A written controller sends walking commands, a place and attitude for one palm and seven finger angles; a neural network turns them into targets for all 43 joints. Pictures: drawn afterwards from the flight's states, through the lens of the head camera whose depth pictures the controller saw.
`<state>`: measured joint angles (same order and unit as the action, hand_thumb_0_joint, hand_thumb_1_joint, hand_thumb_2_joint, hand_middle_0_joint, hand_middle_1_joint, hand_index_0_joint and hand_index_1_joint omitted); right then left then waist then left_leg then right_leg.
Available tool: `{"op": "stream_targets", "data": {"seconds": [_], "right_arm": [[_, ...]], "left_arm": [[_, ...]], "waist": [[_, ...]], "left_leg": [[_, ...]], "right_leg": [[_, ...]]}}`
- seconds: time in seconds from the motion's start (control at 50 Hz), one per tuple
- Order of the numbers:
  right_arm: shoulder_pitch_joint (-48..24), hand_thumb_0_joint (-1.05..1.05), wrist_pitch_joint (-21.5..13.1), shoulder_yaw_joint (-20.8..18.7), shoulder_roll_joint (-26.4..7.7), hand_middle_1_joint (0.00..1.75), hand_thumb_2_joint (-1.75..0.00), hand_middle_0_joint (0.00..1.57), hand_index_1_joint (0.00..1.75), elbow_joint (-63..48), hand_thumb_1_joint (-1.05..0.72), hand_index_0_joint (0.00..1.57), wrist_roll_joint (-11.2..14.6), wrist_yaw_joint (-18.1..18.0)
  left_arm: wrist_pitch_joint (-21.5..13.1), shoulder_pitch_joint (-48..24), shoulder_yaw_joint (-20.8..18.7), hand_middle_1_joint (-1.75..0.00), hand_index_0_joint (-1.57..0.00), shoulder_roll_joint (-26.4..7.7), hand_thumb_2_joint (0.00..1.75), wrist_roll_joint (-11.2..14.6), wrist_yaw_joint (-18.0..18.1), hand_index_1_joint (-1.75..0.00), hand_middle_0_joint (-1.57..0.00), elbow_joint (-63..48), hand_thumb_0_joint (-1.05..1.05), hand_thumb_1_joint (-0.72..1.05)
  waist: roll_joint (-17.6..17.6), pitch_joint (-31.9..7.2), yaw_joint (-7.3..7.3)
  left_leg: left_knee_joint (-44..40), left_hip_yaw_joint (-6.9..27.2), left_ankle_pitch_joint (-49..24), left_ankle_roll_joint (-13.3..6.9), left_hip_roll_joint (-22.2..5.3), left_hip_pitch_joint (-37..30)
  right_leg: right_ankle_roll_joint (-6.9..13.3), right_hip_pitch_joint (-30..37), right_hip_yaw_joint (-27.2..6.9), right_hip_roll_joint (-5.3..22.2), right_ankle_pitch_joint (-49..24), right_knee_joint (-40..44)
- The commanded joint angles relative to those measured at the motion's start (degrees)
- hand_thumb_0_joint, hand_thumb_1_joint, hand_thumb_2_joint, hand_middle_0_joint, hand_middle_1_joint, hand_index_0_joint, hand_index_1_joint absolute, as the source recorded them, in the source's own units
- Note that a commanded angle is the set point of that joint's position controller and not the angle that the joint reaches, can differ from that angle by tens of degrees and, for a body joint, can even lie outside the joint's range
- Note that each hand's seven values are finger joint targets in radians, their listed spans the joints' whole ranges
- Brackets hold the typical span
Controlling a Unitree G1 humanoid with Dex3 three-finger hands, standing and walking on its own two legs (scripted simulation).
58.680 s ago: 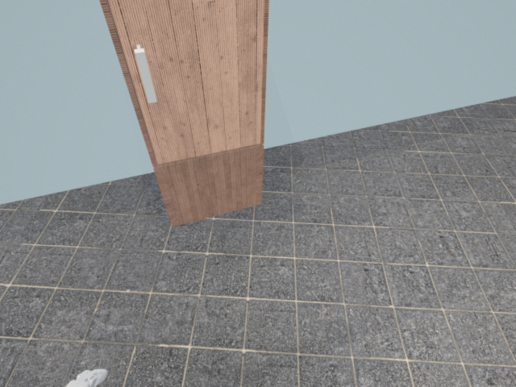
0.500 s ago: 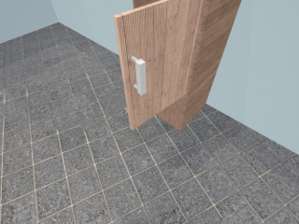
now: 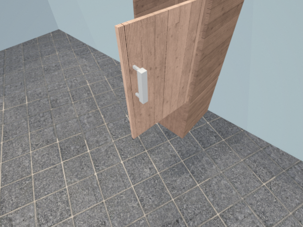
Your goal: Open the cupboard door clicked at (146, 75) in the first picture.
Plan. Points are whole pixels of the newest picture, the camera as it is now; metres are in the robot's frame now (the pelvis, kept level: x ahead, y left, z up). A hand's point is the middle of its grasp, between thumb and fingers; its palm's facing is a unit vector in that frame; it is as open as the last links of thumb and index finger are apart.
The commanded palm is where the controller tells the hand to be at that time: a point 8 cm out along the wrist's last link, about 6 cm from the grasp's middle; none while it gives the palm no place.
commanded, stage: let the arm hang, fingers relaxed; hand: left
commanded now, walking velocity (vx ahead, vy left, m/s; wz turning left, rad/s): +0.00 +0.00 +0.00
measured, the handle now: (139, 84) +0.61 +0.08 +0.02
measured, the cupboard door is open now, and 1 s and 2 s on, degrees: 82 82 82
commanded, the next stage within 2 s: look to check the result in 0.02 s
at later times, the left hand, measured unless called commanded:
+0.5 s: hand out of the picture +0.07 +0.22 -0.16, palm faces +0.00 -0.95 -0.31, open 7.4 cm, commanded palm none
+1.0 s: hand out of the picture +0.10 +0.21 -0.16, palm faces -0.02 -0.95 -0.30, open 7.4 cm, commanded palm none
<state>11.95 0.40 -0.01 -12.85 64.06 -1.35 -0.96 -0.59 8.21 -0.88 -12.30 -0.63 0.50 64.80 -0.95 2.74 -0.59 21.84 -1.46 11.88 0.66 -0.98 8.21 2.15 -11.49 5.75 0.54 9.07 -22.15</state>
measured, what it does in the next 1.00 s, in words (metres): stands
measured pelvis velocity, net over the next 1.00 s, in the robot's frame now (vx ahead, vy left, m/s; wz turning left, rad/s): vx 0.03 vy -0.01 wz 0.00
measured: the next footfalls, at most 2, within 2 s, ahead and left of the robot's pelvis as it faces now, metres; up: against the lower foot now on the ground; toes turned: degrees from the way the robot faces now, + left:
none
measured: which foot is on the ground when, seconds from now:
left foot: down 0.00-1.00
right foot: down 0.00-1.00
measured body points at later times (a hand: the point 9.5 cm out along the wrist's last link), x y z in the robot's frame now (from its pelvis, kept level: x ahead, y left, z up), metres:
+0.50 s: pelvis +0.02 -0.01 +0.00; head +0.04 -0.02 +0.45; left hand +0.07 +0.27 -0.14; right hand +0.06 -0.27 -0.15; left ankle +0.00 +0.13 -0.74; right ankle +0.04 -0.09 -0.74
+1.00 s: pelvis +0.03 -0.01 +0.00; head +0.05 -0.02 +0.45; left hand +0.10 +0.26 -0.13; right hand +0.08 -0.29 -0.15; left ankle +0.00 +0.13 -0.74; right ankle +0.04 -0.09 -0.74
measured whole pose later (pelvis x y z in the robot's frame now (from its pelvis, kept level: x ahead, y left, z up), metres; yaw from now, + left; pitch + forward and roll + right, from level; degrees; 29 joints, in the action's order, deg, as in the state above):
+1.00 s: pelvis +0.03 -0.01 +0.00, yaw +0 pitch -1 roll +0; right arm 8.4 0.5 0.3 -16.6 64.6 -1.2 -0.9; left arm -1.2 6.1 -0.7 -15.7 -0.5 0.4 65.3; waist -1.2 3.5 -0.6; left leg 17.5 -1.2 11.9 1.8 -2.3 4.5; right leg 2.9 -8.0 6.0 -1.0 9.5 -18.3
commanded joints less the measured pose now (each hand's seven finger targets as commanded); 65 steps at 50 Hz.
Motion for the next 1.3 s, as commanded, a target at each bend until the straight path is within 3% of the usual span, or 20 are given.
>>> {"op": "stream_targets", "data": {"seconds": [0.0, 0.12, 0.5, 0.66, 1.08, 1.18, 1.28], "right_arm": [[1.3, 0.0, -0.9, -1.8, -8.1, 0.3, -0.9, 0.2, 0.3, -1.7, -0.9, 0.2, 0.0, -0.4], [0.2, 0.0, -1.0, -1.8, -8.7, 0.3, -0.9, 0.2, 0.3, -1.7, -0.9, 0.2, 0.0, -0.5], [-2.3, 0.0, -1.1, -1.7, -11.8, 0.3, -0.9, 0.2, 0.3, -1.8, -0.9, 0.2, 0.2, -0.5], [-3.0, 0.0, -1.0, -1.7, -12.2, 0.3, -0.9, 0.2, 0.3, -1.7, -0.9, 0.2, 0.1, -0.3], [-3.0, 0.0, -1.2, -1.5, -12.6, 0.3, -0.9, 0.2, 0.3, -1.7, -0.9, 0.2, 0.2, -0.6], [-2.8, 0.0, -1.1, -1.5, -12.3, 0.3, -0.9, 0.2, 0.3, -1.5, -0.9, 0.2, 0.2, -0.6], [-2.7, 0.0, -1.1, -1.5, -12.1, 0.3, -0.9, 0.2, 0.3, -1.4, -0.9, 0.2, 0.2, -0.5]], "left_arm": [[-1.1, 0.7, -2.3, -0.3, -0.2, -10.7, 0.9, -0.1, 0.9, -0.3, -0.2, -2.3, 0.0, 0.9], [-1.2, 0.1, -2.3, -0.3, -0.2, -10.9, 0.9, -0.1, 0.8, -0.3, -0.2, -2.1, 0.0, 0.9], [-1.6, -1.4, -2.3, -0.3, -0.2, -13.7, 0.9, 0.0, 0.8, -0.3, -0.2, -2.0, 0.0, 0.9], [-1.6, -2.4, -2.2, -0.3, -0.2, -14.2, 0.9, 0.0, 0.8, -0.3, -0.2, -2.3, 0.0, 0.9], [-1.8, -2.4, -2.1, -0.3, -0.2, -14.4, 0.9, 0.2, 0.8, -0.3, -0.2, -2.3, 0.0, 0.9], [-1.6, -2.4, -2.0, -0.3, -0.2, -14.2, 0.9, 0.1, 0.8, -0.3, -0.2, -2.1, 0.0, 0.9], [-1.7, -2.1, -1.9, -0.3, -0.2, -14.2, 0.9, 0.1, 0.8, -0.3, -0.2, -2.1, 0.0, 0.9]], "waist": [[0.0, -0.9, 0.46], [-1.2, -1.6, 0.3], [1.3, -3.7, 0.45], [0.3, -3.1, 0.29], [0.1, -4.7, 0.32], [0.8, -2.8, 0.29], [0.2, -3.4, 0.3]], "left_leg": [[-4.8, 4.1, -3.5, -1.9, -4.8, 2.7], [-5.3, 4.3, -4.7, -1.8, -5.2, 1.7], [-5.9, 4.5, -8.6, -1.7, -5.7, -1.1], [-6.4, 4.0, -6.9, -1.5, -5.6, -1.2], [-6.6, 3.7, -10.3, -1.3, -6.1, -2.7], [-7.1, 3.8, -8.3, -1.3, -6.0, -2.0], [-7.0, 3.7, -8.1, -1.4, -6.0, -2.4]], "right_leg": [[1.0, 2.9, -7.8, 7.0, 1.5, 6.0], [1.1, 3.9, -7.5, 7.1, -0.7, 6.1], [1.0, 6.4, -7.3, 7.3, -7.9, 6.0], [0.9, 6.2, -8.0, 7.5, -5.9, 7.1], [1.0, 8.2, -7.7, 7.5, -12.5, 6.2], [0.9, 7.0, -7.7, 7.3, -9.1, 7.0], [0.9, 7.1, -8.1, 7.3, -8.4, 7.2]]}}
